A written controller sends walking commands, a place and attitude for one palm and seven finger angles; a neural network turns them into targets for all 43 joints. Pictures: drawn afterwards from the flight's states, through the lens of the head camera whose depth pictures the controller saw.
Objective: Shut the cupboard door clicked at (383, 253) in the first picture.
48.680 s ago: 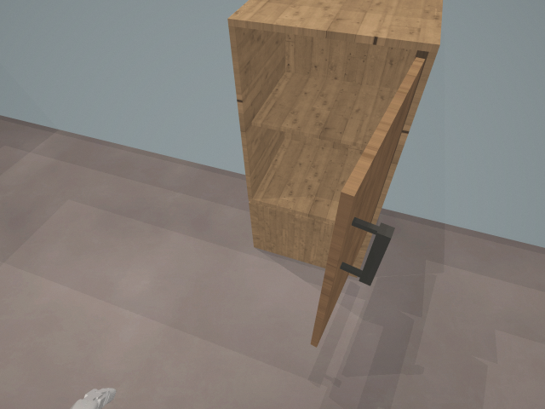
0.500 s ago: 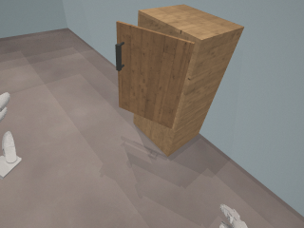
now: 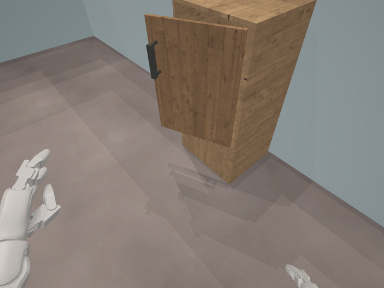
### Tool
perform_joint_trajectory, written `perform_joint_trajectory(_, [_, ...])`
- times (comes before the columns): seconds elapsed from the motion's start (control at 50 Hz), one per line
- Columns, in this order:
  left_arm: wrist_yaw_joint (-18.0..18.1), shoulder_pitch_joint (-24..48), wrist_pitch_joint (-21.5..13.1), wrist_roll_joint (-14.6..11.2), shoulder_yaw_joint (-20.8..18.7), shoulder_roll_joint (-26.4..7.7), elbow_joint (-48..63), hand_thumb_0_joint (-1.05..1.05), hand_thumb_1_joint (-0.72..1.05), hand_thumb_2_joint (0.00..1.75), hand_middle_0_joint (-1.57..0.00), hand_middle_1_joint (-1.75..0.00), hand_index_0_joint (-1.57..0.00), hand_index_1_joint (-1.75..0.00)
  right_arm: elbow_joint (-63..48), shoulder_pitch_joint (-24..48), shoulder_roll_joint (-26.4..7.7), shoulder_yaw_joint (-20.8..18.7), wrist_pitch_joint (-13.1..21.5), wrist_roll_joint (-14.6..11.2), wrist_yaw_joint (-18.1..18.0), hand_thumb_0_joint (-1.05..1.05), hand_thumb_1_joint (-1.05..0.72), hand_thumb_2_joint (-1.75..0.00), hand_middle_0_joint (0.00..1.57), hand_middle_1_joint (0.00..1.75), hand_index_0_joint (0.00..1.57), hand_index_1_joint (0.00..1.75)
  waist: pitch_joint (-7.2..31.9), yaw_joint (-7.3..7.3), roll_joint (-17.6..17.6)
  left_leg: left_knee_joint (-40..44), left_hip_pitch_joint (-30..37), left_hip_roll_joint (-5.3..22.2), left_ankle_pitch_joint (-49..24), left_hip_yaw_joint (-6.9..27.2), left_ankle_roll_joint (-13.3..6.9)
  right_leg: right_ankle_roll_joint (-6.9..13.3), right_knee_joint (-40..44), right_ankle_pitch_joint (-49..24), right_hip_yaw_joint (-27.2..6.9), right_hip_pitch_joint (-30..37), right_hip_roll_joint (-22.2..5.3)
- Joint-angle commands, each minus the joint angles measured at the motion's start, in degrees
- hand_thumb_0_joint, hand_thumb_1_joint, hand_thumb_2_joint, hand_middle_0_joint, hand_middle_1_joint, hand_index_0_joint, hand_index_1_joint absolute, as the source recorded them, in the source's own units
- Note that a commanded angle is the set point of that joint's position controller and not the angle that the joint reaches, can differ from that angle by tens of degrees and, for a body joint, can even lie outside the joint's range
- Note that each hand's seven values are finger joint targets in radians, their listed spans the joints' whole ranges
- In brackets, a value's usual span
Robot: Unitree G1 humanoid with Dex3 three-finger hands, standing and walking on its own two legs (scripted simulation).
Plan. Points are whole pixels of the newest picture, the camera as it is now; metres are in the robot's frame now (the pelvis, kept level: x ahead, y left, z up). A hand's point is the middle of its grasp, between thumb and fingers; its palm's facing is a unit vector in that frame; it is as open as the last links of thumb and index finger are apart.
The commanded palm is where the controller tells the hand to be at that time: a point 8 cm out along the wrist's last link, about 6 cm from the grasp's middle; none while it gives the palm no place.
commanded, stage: let the arm hang, fingers relaxed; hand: left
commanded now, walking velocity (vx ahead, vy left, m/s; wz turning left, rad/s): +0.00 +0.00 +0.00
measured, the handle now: (154, 60) +1.00 +0.21 +0.01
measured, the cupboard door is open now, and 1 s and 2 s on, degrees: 23 23 23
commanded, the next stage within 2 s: look to check the result in 1.02 s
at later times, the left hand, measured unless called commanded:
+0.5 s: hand out of the picture -0.02 +0.20 -0.16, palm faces +0.02 -0.98 -0.22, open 7.2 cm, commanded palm none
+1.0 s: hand out of the picture -0.01 +0.17 -0.16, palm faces +0.03 -0.99 -0.14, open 7.4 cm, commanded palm none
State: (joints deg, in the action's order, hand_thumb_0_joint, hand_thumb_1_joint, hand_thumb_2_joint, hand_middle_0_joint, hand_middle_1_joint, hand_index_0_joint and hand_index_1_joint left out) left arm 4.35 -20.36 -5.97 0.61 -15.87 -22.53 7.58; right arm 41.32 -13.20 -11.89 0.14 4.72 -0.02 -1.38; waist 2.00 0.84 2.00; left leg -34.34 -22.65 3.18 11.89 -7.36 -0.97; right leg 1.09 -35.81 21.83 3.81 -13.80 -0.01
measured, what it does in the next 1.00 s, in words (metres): stands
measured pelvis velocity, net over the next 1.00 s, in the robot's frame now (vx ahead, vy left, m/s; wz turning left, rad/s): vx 0.02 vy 0.02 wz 0.00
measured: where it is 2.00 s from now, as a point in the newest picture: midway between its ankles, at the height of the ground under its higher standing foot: outside the picture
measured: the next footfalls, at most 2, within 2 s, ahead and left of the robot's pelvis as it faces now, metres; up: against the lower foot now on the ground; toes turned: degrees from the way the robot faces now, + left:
none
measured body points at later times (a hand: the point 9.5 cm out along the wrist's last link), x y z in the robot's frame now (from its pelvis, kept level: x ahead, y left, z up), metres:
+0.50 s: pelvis +0.02 +0.01 +0.02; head +0.03 +0.01 +0.47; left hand -0.02 +0.25 -0.14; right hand +0.02 -0.23 -0.14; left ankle +0.07 +0.11 -0.72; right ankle -0.04 -0.10 -0.72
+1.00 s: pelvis +0.02 +0.02 +0.02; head +0.02 +0.02 +0.47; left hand -0.01 +0.22 -0.15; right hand +0.00 -0.18 -0.15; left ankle +0.07 +0.11 -0.72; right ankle -0.04 -0.10 -0.72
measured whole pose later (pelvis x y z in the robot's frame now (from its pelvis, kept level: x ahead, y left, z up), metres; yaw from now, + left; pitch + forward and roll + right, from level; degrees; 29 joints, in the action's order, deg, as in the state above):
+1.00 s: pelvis +0.02 +0.02 +0.02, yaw +0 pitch -1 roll +0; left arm 2.1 -20.3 0.1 1.0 0.6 -5.5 -65.7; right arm 66.0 -18.4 -6.0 -0.2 -0.7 0.6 -2.0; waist -0.4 0.8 -0.3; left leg -22.4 -12.6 0.6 8.5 -8.3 -2.4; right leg -0.2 -22.0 17.4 3.3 -3.2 -1.4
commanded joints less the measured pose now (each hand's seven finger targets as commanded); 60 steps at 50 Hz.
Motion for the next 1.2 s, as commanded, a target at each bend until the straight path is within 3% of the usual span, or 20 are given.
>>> perform_joint_trajectory(0.0, [-4.2,1.1,6.3,0.8,12.2,2.9,-24.6,0.00,0.90,0.90,-0.20,-0.30,-0.20,-0.30,-2.6,2.5,-7.4,-1.2,-2.7,0.6,1.1,0.00,-0.90,-0.90,0.20,0.30,0.20,0.30,2.1,-0.35,-18.1,0.1,3.4,2.9,-4.1,6.2,0.4,2.5,11.0,-18.1,-7.6,-2.1,-9.3])
perform_joint_trajectory(0.04, [-3.7,2.9,5.9,0.6,12.5,1.3,-31.8,0.00,0.90,0.90,-0.20,-0.30,-0.20,-0.30,-1.0,3.2,-7.2,-1.1,-4.1,1.4,1.2,0.00,-0.90,-0.90,0.20,0.30,0.20,0.30,0.0,-0.24,-18.3,-0.3,3.6,0.6,-3.3,6.1,0.6,4.3,12.1,-26.7,-9.3,-1.1,-11.3])
perform_joint_trajectory(0.08, [-3.1,4.0,5.9,0.4,13.3,1.4,-38.9,0.00,0.90,0.90,-0.20,-0.30,-0.20,-0.30,1.6,2.8,-6.5,-0.9,-5.0,1.7,1.3,0.00,-0.90,-0.90,0.20,0.30,0.20,0.30,-0.1,-0.07,-14.3,2.1,5.8,0.6,-6.4,6.2,0.8,3.6,11.5,-31.6,-8.1,1.3,-10.3])
perform_joint_trajectory(0.12, [-2.8,4.3,5.7,0.1,13.9,2.2,-45.6,0.00,0.90,0.90,-0.20,-0.30,-0.20,-0.30,5.0,1.4,-6.4,-0.6,-5.0,1.7,1.1,0.00,-0.90,-0.90,0.20,0.30,0.20,0.30,1.8,0.17,-4.6,5.7,11.0,2.4,-16.1,7.0,0.5,1.7,10.4,-26.8,-5.9,1.9,-7.8])
perform_joint_trajectory(0.16, [-2.6,3.0,5.7,0.0,14.3,3.6,-51.9,0.00,0.90,0.90,-0.20,-0.30,-0.20,-0.30,8.6,0.7,-5.8,-0.6,-4.7,1.4,0.6,0.00,-0.90,-0.90,0.20,0.30,0.20,0.30,2.2,0.05,2.6,7.6,13.5,3.5,-17.2,7.6,-0.2,0.8,12.7,-18.8,-5.5,2.3,-6.3])
perform_joint_trajectory(0.2, [-2.4,0.7,5.4,0.5,13.2,6.5,-55.4,0.00,0.90,0.90,-0.20,-0.30,-0.20,-0.30,10.5,0.4,-4.5,-1.2,-4.8,1.6,0.1,0.00,-0.90,-0.90,0.20,0.30,0.20,0.30,2.2,-0.35,4.5,8.1,14.6,3.8,-14.8,7.6,-0.4,1.1,15.7,-17.5,-5.4,2.8,-6.0])
perform_joint_trajectory(0.22, [-2.4,0.9,5.4,0.4,13.3,6.3,-56.9,0.00,0.90,0.90,-0.20,-0.30,-0.20,-0.30,11.5,-0.4,-3.8,-1.3,-4.9,1.5,0.0,0.00,-0.90,-0.90,0.20,0.30,0.20,0.30,2.0,-0.09,5.3,8.5,14.2,3.7,-13.7,7.4,-0.4,1.3,16.4,-17.7,-5.2,3.5,-6.4])
perform_joint_trajectory(0.28, [-2.6,1.2,5.4,0.2,13.9,6.2,-61.2,0.00,0.90,0.90,-0.20,-0.30,-0.20,-0.30,14.5,-1.7,-3.6,-1.3,-5.1,1.4,-0.2,0.00,-0.90,-0.90,0.20,0.30,0.20,0.30,-0.5,-0.01,4.5,11.0,13.3,4.0,-10.2,7.8,-0.3,1.6,18.3,-14.9,-5.1,3.9,-6.3])
perform_joint_trajectory(0.3, [-2.6,0.9,5.4,0.3,14.0,5.9,-62.5,0.00,0.90,0.90,-0.20,-0.30,-0.20,-0.30,15.1,-2.1,-3.9,-1.5,-5.1,1.2,-0.3,0.00,-0.90,-0.90,0.20,0.30,0.20,0.30,-1.4,-0.11,1.2,11.0,13.9,4.3,-11.5,7.9,-0.4,1.5,18.6,-16.1,-4.7,3.8,-6.1])
perform_joint_trajectory(0.34, [-2.7,0.7,5.5,0.2,14.4,6.2,-64.9,0.00,0.90,0.90,-0.20,-0.30,-0.20,-0.30,16.8,-3.2,-4.2,-1.4,-5.0,1.1,-0.4,0.00,-0.90,-0.90,0.20,0.30,0.20,0.30,-2.4,0.02,-0.3,12.1,14.0,4.5,-10.7,7.9,-0.4,1.4,19.1,-14.8,-4.4,4.0,-6.2])
perform_joint_trajectory(0.5, [-2.4,-2.3,5.4,0.0,15.0,6.8,-71.3,0.00,0.90,0.90,-0.20,-0.30,-0.20,-0.30,21.3,-5.5,-4.0,-1.1,-4.8,0.7,-0.7,0.00,-0.90,-0.90,0.20,0.30,0.20,0.30,-5.4,-0.41,-3.2,14.6,15.2,4.4,-8.8,7.3,-0.8,1.4,20.6,-12.2,-4.4,3.4,-6.2])
perform_joint_trajectory(0.84, [-1.7,-5.8,5.7,0.1,15.3,10.6,-73.6,0.00,0.90,0.90,-0.20,-0.30,-0.20,-0.30,24.0,-9.1,-0.1,-1.0,-4.8,0.9,-0.9,0.00,-0.90,-0.90,0.20,0.30,0.20,0.30,-8.4,-0.34,-2.7,16.6,13.2,3.5,-3.1,6.8,-0.8,1.0,19.5,-9.2,-4.6,1.4,-5.9])
perform_joint_trajectory(1.18, [-1.7,-6.0,5.6,0.1,15.1,10.6,-73.3,0.00,0.90,0.90,-0.20,-0.30,-0.20,-0.30,23.8,-9.2,-0.5,-1.1,-4.6,0.8,-1.0,0.00,-0.90,-0.90,0.20,0.30,0.20,0.30,-8.0,-0.09,-1.6,16.6,14.2,3.7,-3.9,7.0,-1.1,0.9,19.0,-9.6,-4.6,1.1,-5.8])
